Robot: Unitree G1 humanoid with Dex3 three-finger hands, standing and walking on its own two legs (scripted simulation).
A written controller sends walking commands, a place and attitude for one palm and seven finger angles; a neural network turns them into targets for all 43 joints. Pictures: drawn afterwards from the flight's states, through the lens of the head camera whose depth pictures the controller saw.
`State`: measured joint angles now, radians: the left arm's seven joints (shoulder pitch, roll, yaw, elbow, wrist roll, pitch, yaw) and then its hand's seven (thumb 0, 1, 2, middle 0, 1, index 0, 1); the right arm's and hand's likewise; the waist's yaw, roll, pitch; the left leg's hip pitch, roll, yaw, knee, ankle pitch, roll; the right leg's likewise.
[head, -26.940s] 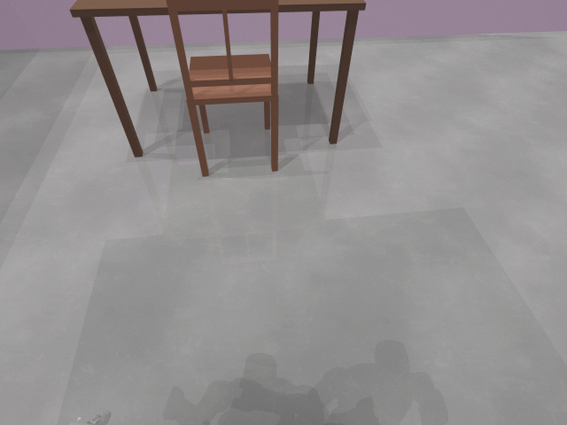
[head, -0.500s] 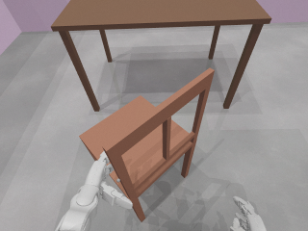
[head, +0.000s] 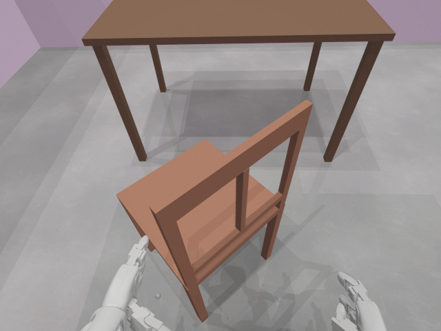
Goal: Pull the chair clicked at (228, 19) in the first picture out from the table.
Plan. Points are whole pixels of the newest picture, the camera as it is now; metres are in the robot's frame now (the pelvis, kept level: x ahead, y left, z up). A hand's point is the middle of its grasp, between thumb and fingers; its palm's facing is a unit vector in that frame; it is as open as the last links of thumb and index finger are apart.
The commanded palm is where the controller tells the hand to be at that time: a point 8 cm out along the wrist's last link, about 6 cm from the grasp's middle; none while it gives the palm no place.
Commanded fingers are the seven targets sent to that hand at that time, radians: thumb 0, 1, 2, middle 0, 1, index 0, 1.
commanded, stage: draw the fingers out of the gap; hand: left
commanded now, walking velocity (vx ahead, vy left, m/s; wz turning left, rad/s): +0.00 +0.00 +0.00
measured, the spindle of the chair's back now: (241, 202) +0.42 -0.04 -0.07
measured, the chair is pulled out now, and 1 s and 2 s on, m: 0.57 0.57 0.57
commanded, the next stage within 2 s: draw the hand back to the body in 0.46 s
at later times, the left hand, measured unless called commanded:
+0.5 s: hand out of the picture +0.13 +0.11 -0.02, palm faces -0.12 -0.98 -0.16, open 17.5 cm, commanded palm +0.11 +0.16 +0.00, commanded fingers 0.00 -0.55 0.20 0.00 0.00 0.00 0.00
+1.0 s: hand (119, 325) +0.14 +0.15 +0.06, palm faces -0.01 -1.00 -0.08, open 17.5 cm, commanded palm +0.10 +0.22 +0.07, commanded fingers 0.00 -0.48 0.23 -0.01 -0.01 -0.01 -0.01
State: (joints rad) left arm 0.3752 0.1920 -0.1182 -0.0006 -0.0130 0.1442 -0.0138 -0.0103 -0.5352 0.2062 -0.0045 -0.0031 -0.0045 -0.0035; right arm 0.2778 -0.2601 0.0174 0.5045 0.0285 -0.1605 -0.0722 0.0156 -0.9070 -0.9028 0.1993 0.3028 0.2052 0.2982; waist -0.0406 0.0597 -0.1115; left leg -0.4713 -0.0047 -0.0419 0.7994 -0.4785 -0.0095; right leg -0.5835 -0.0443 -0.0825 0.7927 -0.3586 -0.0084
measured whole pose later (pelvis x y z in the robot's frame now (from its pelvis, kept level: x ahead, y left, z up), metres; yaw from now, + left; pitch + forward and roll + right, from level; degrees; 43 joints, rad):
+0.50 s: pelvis -0.01 +0.00 -0.01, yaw +0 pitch +9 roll +0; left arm 0.67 0.17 -0.18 -0.24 0.03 0.15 0.00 -0.01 -0.54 0.21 0.00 0.00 0.00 0.00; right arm 0.28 -0.23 0.01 0.46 0.03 -0.18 -0.09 0.02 -0.91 -0.90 0.20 0.30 0.21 0.30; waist -0.03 0.06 -0.14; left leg -0.54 -0.01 -0.04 0.90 -0.51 -0.01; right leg -0.64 -0.05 -0.08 0.88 -0.39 -0.01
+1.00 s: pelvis -0.02 +0.00 -0.03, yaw +0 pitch +9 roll -1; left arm 0.71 0.21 0.03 -0.38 -0.21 -0.23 -0.14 -0.01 -0.54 0.20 0.00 0.00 0.00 0.00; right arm 0.24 -0.19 -0.01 0.52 0.07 -0.21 -0.08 0.02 -0.91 -0.90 0.20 0.30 0.21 0.30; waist 0.00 0.07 -0.13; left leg -0.63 0.00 -0.05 1.03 -0.56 -0.02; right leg -0.73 -0.04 -0.09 0.99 -0.42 -0.02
